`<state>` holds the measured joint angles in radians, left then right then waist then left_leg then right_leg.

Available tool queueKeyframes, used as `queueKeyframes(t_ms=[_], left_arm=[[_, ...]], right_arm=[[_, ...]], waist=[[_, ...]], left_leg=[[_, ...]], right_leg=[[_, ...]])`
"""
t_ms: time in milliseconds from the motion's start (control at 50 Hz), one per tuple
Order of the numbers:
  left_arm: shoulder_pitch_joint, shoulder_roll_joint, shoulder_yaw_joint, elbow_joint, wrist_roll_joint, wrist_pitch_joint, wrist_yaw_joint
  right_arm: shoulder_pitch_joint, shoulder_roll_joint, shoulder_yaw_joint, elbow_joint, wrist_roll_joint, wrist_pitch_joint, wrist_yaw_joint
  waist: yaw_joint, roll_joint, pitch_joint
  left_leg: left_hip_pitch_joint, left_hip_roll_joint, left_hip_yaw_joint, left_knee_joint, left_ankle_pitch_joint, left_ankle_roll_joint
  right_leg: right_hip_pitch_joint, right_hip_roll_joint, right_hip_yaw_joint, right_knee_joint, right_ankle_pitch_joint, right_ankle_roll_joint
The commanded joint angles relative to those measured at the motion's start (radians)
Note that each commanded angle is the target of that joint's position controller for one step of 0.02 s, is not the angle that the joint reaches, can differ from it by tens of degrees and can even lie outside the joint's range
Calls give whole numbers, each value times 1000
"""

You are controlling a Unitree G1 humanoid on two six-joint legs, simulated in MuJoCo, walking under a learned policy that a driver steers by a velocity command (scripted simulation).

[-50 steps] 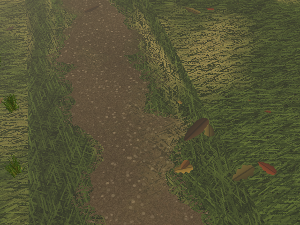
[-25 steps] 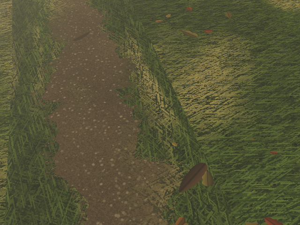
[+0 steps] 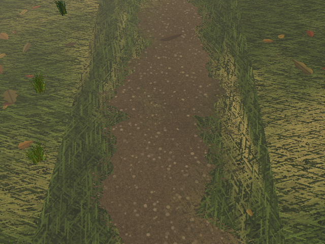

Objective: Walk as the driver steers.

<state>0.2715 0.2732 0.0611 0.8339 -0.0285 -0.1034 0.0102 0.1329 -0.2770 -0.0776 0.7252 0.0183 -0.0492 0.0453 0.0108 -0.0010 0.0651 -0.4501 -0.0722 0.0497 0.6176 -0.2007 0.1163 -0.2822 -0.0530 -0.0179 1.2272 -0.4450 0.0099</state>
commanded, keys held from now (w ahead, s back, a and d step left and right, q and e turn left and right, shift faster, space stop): w+q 0.24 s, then q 0.16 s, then no key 0.58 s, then w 0.02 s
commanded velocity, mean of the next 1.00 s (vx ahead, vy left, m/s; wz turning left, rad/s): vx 0.24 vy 0.00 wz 0.36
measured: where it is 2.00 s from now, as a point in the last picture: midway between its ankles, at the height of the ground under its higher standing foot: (140, 192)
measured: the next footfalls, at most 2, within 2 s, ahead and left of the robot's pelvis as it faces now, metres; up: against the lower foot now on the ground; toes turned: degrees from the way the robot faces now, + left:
right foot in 0.38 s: +0.42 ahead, -0.10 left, +0.00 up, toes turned +18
left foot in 0.76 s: +0.32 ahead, +0.13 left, +0.00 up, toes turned +19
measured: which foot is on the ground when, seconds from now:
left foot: down 0.00-0.40, up 0.42-0.74, down 0.76-1.00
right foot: up 0.00-0.36, down 0.38-1.00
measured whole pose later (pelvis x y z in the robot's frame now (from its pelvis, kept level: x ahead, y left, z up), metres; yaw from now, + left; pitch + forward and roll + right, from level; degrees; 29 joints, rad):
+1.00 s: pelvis +0.31 +0.01 +0.01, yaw +21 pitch -1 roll -1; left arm 0.20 0.24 0.02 0.86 0.02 -0.02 0.00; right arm 0.19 -0.20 -0.01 0.67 -0.02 0.01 -0.01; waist 0.03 0.00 0.01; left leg -0.26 -0.01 -0.03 0.57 -0.30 0.01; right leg -0.26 -0.03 -0.04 0.51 -0.24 0.03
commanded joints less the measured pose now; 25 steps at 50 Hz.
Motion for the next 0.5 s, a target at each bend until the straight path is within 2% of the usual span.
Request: queueKeyframes(t_ms=[20,40,100,140,200,240,300,340,360,380,400,420,440,460,480,500], left_arm=[[-69,129,26,-124,20,-53,5],[-45,132,32,-122,30,-38,4],[-55,98,27,-141,45,-8,5],[-133,78,18,-170,48,-2,7],[-249,51,4,-198,42,-7,-3],[-307,56,3,-215,30,-14,-14],[-335,93,16,-237,34,-26,-26],[-287,116,29,-229,36,-35,-31],[-222,123,35,-216,41,-40,-28],[-136,158,45,-208,59,-45,-22],[-21,225,56,-207,77,-39,-12],[22,227,58,-176,64,-17,-20],[-31,152,41,-209,44,-1,-19],[-74,96,23,-223,43,15,-12],[-123,73,8,-221,47,27,-12],[-156,68,2,-213,48,34,-12]], right_arm=[[99,-96,-28,-45,1,-23,-9],[69,-86,-22,-63,-8,-24,-14],[89,-124,-32,-64,-6,-30,-29],[122,-147,-38,-56,-2,-28,-42],[166,-149,-38,-47,6,-17,-53],[197,-154,-38,-40,8,-11,-56],[232,-150,-39,-28,10,10,-66],[208,-149,-41,-44,6,24,-76],[166,-140,-38,-63,9,27,-79],[143,-101,-25,-89,2,24,-77],[195,-39,-5,-118,-24,20,-77],[377,-64,1,-115,-1,15,-69],[380,-159,-20,-74,10,25,-68],[258,-184,-29,-91,11,42,-70],[201,-169,-28,-99,4,59,-75],[174,-153,-27,-111,-4,72,-79]], waist=[[-30,-7,-156],[0,11,-137],[17,10,-111],[-5,25,-86],[-54,68,-76],[-81,89,-74],[-82,108,-79],[-50,138,-109],[-4,142,-135],[38,113,-224],[44,-82,-373],[-20,-371,-532],[-5,-209,-464],[22,-128,-334],[10,-67,-246],[-11,-68,-186]], left_leg=[[453,284,-472,-339,155,202],[366,258,-430,-361,210,195],[247,226,-359,-394,345,201],[214,196,-314,-395,359,180],[193,145,-279,-368,263,125],[201,152,-309,-352,197,110],[285,167,-380,-228,295,78],[333,168,-438,-134,357,47],[325,137,-432,-58,391,17],[263,83,-397,102,351,-27],[59,-12,-293,407,-100,-86],[-162,-67,-251,660,-553,-126],[-218,11,-276,765,-463,-154],[-255,35,-221,787,-389,-172],[-240,62,-194,746,-347,-182],[-202,88,-190,680,-323,-182]], right_leg=[[-442,-64,112,15,91,-24],[-377,-80,115,-26,120,-16],[-336,-70,84,-153,181,28],[-353,-50,68,-290,289,51],[-295,3,59,-536,479,52],[-255,34,54,-630,531,51],[-229,75,72,-726,490,27],[-167,91,78,-764,437,-4],[-75,84,63,-822,498,-27],[116,-5,112,-819,656,-76],[426,-246,312,-723,1068,-165],[631,-457,672,-748,1002,-354],[532,-412,650,-794,760,-332],[418,-341,491,-809,661,-284],[281,-280,390,-835,635,-262],[164,-240,330,-861,618,-250]])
